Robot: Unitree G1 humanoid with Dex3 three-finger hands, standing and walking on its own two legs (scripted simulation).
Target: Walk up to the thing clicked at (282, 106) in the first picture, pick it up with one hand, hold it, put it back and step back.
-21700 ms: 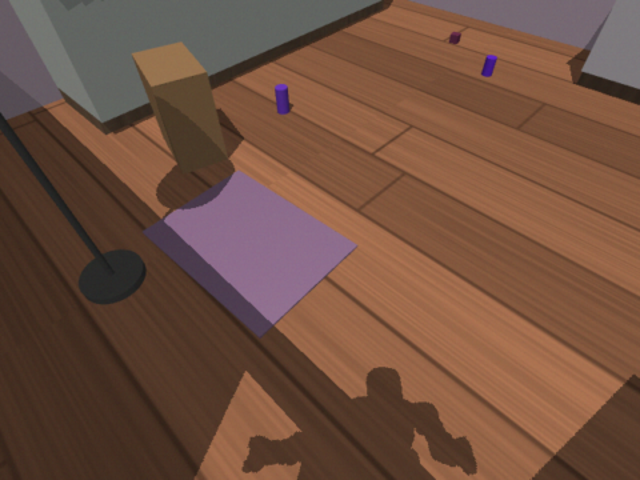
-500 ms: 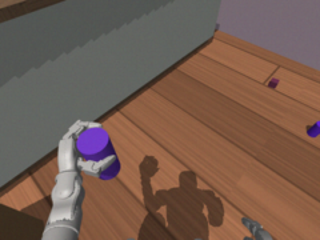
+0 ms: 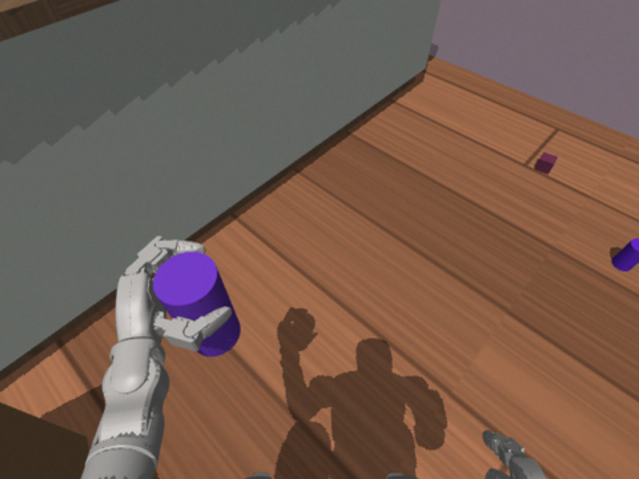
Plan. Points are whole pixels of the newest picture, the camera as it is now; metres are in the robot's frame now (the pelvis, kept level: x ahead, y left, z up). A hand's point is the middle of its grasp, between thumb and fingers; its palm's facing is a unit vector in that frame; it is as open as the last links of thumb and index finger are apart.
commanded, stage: hold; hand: left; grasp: from the side
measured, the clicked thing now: (202, 308) +0.34 +0.17 +0.00
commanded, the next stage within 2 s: crouch in 0.36 s
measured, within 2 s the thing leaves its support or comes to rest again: neither
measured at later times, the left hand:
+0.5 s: hand (194, 293) +0.34 +0.17 +0.04, palm faces +0.14 -0.99 -0.04, open 10.5 cm
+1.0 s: hand (213, 327) +0.37 +0.18 -0.12, palm faces +0.21 -0.98 -0.03, open 10.5 cm
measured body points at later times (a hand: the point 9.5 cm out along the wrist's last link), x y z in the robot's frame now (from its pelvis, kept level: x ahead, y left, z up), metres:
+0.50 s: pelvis +0.00 +0.00 +0.00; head +0.05 +0.00 +0.45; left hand +0.33 +0.22 +0.04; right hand +0.13 -0.24 -0.12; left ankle +0.02 +0.14 -0.71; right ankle +0.01 -0.13 -0.71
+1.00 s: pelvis -0.03 +0.00 -0.10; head +0.11 +0.03 +0.33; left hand +0.35 +0.24 -0.12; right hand +0.09 -0.26 -0.22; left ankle +0.02 +0.14 -0.71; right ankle +0.01 -0.13 -0.71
